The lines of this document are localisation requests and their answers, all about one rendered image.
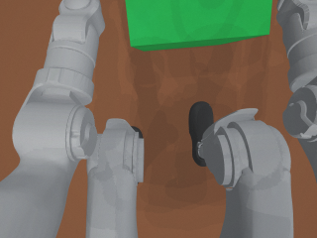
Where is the robot right forearm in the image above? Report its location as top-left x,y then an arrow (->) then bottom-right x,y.
275,0 -> 317,93

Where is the right robot upper arm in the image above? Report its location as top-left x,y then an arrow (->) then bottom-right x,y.
282,82 -> 317,183

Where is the robot left forearm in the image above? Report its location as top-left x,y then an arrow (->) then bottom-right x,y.
12,0 -> 105,150

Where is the left robot upper arm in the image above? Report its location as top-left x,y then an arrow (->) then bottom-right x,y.
0,101 -> 98,238

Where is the carton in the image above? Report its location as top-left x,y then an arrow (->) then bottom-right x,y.
125,0 -> 272,52

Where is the robot right foot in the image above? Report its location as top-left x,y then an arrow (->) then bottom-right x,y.
188,101 -> 214,167

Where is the left robot thigh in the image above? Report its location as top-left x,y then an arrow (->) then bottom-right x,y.
85,128 -> 145,238

